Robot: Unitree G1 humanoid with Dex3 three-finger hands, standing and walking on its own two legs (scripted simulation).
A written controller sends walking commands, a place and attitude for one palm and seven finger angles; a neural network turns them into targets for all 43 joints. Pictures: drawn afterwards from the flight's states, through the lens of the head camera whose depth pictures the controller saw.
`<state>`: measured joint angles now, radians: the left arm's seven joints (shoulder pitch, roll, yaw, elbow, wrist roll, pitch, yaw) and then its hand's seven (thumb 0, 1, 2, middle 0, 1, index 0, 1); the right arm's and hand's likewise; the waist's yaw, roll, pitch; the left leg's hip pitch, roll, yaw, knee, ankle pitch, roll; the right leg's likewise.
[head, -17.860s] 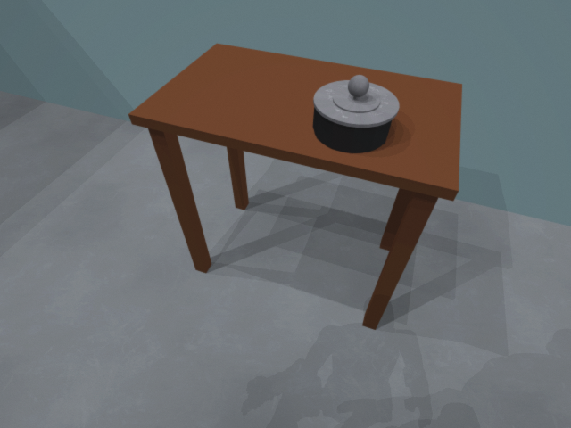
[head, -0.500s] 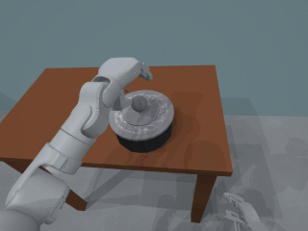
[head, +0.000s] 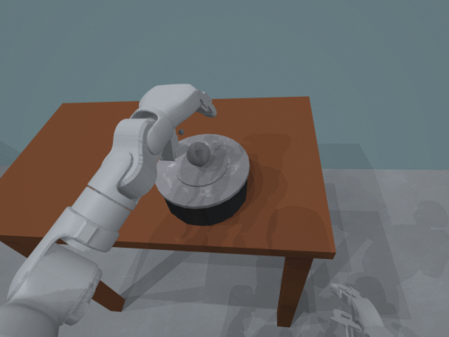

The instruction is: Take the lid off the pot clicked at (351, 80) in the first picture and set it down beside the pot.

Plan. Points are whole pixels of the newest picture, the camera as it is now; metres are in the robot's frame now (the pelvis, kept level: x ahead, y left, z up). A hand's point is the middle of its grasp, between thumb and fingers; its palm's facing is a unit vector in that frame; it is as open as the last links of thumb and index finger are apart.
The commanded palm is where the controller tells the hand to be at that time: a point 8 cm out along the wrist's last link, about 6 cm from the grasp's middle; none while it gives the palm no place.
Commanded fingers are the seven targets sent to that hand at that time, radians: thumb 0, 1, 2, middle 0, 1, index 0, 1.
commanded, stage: move the open hand above the knob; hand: left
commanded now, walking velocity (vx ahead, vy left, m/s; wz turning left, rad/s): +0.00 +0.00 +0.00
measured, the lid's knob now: (198, 154) +0.43 +0.08 +0.10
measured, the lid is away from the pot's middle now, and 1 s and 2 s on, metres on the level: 0.00 0.00 0.00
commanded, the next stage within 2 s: lower the open fingers around the knob in 0.32 s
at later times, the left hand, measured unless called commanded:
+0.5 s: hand (175, 137) +0.40 +0.10 +0.18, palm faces -0.15 -0.09 -0.98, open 10.1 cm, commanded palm +0.37 +0.11 +0.24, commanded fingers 0.00 -0.33 1.50 -0.84 -0.08 -0.84 -0.08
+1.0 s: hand (182, 152) +0.39 +0.10 +0.14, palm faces -0.22 -0.10 -0.97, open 10.1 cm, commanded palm +0.37 +0.11 +0.21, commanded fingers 0.00 -0.33 1.50 -0.84 -0.08 -0.84 -0.08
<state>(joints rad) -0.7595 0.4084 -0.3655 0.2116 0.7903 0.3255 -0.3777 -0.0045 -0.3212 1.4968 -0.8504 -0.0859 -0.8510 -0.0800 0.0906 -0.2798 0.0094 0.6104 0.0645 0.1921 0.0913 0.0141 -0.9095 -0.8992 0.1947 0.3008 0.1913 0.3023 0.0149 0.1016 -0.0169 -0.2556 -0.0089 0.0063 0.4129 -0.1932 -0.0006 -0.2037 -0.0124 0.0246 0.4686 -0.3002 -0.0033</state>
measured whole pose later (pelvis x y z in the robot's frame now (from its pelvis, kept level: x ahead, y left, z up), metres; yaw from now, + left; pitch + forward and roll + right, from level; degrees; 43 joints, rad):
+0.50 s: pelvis +0.00 +0.00 +0.00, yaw +0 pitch +2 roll +1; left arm -0.74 0.41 -0.38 0.19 0.78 0.34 -0.38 0.00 -0.32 1.50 -0.85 -0.09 -0.85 -0.08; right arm 0.06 -0.26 0.03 0.60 0.07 0.21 0.10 0.01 -0.91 -0.90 0.20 0.30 0.19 0.30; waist 0.02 0.10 -0.02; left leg -0.26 -0.02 0.00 0.42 -0.19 0.00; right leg -0.20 -0.02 0.02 0.47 -0.30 0.00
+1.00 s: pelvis +0.00 +0.00 +0.00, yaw +0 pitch +2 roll +1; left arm -0.70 0.38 -0.39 0.25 0.79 0.33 -0.35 0.00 -0.32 1.50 -0.85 -0.09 -0.85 -0.08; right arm 0.09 -0.27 0.02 0.61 0.07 0.22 0.09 0.01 -0.91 -0.90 0.20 0.30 0.19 0.30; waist 0.01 0.10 -0.01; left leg -0.27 -0.01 0.01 0.43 -0.19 0.00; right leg -0.21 -0.01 0.02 0.47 -0.30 0.00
